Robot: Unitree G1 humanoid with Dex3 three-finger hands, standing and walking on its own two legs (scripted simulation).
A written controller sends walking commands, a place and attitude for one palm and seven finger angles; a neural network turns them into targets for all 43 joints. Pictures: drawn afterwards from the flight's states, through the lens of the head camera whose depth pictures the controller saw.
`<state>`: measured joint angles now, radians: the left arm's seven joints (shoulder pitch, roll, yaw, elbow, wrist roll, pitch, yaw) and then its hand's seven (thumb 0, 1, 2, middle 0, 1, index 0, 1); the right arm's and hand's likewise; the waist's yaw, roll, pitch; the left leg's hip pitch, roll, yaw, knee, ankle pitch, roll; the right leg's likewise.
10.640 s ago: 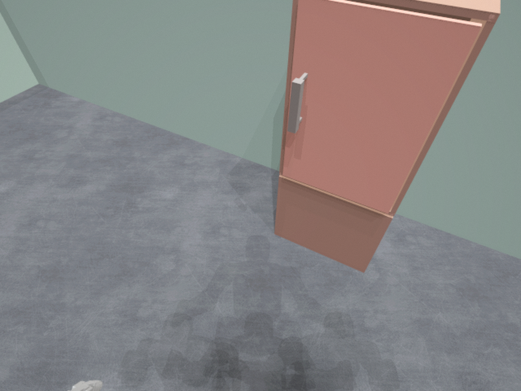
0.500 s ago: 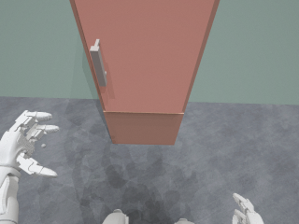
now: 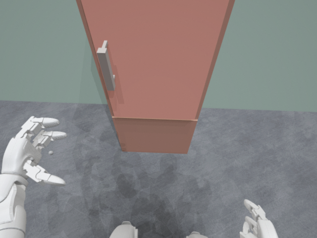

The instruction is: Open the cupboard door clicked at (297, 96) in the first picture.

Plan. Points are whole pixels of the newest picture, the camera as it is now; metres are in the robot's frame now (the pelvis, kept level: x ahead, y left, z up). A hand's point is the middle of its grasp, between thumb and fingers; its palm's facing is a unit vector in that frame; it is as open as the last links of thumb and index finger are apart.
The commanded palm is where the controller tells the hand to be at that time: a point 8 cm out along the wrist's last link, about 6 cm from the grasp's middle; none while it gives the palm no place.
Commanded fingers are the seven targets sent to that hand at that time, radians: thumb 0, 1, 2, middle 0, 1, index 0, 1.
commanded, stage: move the hooked fingers beside the handle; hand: left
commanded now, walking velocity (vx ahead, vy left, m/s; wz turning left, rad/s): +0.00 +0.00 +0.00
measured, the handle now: (108, 66) +0.62 +0.21 +0.04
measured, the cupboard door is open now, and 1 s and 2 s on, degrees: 0 0 0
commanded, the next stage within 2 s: none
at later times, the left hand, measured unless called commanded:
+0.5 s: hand (69, 121) +0.38 +0.26 +0.06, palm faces +0.01 -1.00 -0.03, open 14.0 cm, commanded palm +0.36 +0.31 +0.06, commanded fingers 0.00 -0.50 0.30 -0.30 -1.20 -0.30 -1.20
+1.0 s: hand (73, 99) +0.46 +0.27 +0.05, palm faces +0.00 -1.00 -0.01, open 14.0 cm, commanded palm +0.45 +0.32 +0.05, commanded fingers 0.00 -0.50 0.30 -0.30 -1.20 -0.30 -1.20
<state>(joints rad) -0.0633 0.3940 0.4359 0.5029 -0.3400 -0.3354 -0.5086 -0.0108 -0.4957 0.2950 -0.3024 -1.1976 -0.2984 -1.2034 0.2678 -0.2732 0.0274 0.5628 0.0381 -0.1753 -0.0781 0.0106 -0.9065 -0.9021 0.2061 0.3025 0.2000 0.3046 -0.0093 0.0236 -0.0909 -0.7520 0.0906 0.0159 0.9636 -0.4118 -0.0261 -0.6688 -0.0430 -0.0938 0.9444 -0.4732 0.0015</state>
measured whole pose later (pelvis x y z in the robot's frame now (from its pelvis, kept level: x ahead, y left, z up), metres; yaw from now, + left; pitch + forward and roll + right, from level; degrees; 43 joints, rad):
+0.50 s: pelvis +0.00 +0.00 -0.01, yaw -1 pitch +14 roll -1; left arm -0.39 0.45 0.45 0.78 -0.25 -0.37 -0.46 -0.01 -0.49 0.30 -0.30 -1.20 -0.30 -1.20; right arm 0.33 -0.28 0.01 0.61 0.03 -0.09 -0.06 0.01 -0.91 -0.90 0.21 0.30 0.20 0.30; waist -0.06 0.01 -0.09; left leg -0.82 0.10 0.03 0.99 -0.42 -0.02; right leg -0.75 -0.04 -0.07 0.97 -0.47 0.00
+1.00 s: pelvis -0.01 +0.02 -0.02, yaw -3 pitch +20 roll -3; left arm -0.77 0.64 0.52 1.14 -0.15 -0.38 -0.47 -0.01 -0.50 0.30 -0.30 -1.20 -0.30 -1.20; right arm 0.35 -0.28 0.03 0.63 0.01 0.00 -0.05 0.01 -0.91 -0.90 0.21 0.30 0.20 0.30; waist -0.13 0.00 -0.10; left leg -1.00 0.11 0.02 1.09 -0.44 -0.01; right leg -0.91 -0.02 -0.07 1.04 -0.47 0.02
